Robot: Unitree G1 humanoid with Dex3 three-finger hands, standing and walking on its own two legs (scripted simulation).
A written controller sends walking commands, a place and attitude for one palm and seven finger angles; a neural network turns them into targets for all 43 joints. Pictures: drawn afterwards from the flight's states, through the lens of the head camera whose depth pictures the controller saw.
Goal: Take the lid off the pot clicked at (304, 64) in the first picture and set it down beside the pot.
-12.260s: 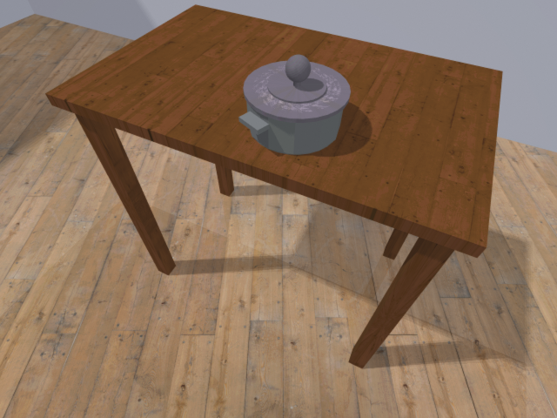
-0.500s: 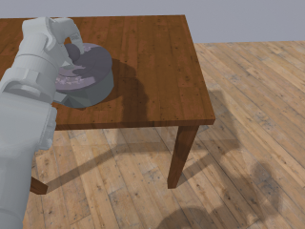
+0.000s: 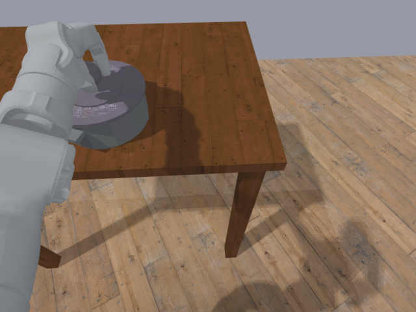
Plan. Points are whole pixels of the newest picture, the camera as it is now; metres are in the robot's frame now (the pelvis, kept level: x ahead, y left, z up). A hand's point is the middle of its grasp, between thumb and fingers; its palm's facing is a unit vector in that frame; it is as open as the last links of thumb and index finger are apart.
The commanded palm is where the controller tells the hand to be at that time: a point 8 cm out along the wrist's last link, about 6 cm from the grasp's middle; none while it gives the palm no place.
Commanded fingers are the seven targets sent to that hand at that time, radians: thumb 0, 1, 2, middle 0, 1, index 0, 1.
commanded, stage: close the fingers and squeeze the knob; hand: left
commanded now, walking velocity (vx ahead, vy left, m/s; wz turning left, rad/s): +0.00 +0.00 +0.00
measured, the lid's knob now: (88, 73) +0.53 +0.18 +0.18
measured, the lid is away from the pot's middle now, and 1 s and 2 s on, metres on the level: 0.00 0.00 0.01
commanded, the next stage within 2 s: lift the lid straight up in 0.66 s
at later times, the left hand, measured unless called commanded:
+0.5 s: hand (84, 74) +0.51 +0.17 +0.19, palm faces -0.38 -0.11 -0.92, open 7.1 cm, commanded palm +0.51 +0.18 +0.25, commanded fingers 0.00 0.71 0.69 -0.82 -1.07 -0.81 -1.06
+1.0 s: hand (84, 71) +0.51 +0.17 +0.20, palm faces -0.39 -0.11 -0.92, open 7.0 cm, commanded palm +0.51 +0.18 +0.27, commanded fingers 0.00 0.82 0.75 -0.87 -1.10 -0.86 -1.09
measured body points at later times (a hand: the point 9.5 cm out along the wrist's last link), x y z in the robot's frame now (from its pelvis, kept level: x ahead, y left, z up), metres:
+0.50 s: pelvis +0.00 +0.00 +0.00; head +0.06 -0.01 +0.45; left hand +0.52 +0.18 +0.25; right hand +0.04 -0.28 -0.14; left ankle +0.00 +0.10 -0.73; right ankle -0.05 -0.11 -0.73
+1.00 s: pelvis +0.00 +0.00 +0.00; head +0.06 -0.01 +0.45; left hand +0.52 +0.17 +0.25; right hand +0.01 -0.27 -0.14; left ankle +0.00 +0.10 -0.73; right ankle -0.05 -0.11 -0.73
